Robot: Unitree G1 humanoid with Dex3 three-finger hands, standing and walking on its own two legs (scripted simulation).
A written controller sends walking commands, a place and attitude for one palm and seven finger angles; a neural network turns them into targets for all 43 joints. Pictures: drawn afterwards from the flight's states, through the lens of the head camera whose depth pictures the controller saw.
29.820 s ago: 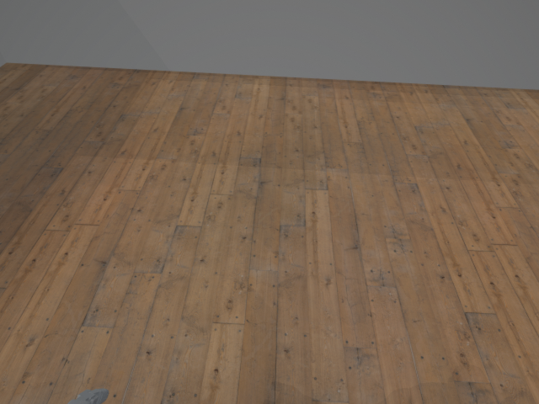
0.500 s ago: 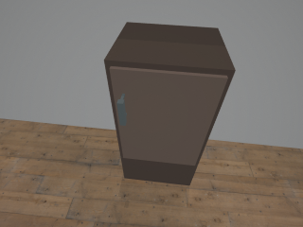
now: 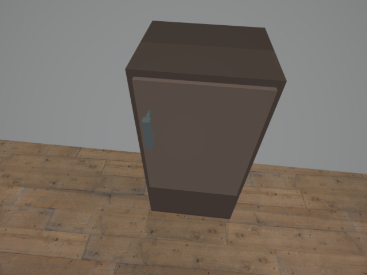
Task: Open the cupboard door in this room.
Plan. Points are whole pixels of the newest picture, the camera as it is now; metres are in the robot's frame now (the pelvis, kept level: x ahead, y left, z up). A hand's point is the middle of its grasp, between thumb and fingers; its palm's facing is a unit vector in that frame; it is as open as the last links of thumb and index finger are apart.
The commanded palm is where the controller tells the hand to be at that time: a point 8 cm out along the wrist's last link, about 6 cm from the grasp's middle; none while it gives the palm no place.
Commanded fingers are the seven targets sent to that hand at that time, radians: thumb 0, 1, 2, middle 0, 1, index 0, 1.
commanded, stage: look again from close up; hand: left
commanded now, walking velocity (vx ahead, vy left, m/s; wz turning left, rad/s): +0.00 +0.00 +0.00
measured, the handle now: (149, 129) +0.56 +0.15 -0.05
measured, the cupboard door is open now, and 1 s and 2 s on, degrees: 0 0 0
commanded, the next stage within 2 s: raise the hand with hooked fingers in 0.22 s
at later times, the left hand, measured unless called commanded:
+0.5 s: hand (95, 270) +0.15 +0.20 -0.06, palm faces +0.27 -0.95 -0.16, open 7.4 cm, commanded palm +0.11 +0.23 -0.07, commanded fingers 0.00 0.67 0.80 -0.22 -0.45 -0.22 -0.45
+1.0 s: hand (97, 254) +0.18 +0.21 -0.06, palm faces -0.03 -1.00 -0.08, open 10.1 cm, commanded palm +0.16 +0.27 -0.06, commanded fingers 0.00 0.08 0.55 -0.26 -0.82 -0.26 -0.82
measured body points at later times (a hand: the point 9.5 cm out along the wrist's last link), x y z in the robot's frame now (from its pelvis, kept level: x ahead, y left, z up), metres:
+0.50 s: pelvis +0.00 +0.00 -0.02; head -0.01 -0.01 +0.43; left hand +0.13 +0.25 -0.05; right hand +0.07 -0.25 -0.14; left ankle +0.02 +0.09 -0.74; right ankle +0.05 -0.12 -0.74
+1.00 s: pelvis +0.00 -0.02 -0.11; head +0.07 +0.01 +0.33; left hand +0.18 +0.26 -0.06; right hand +0.25 -0.20 -0.18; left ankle +0.02 +0.09 -0.74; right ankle +0.05 -0.12 -0.74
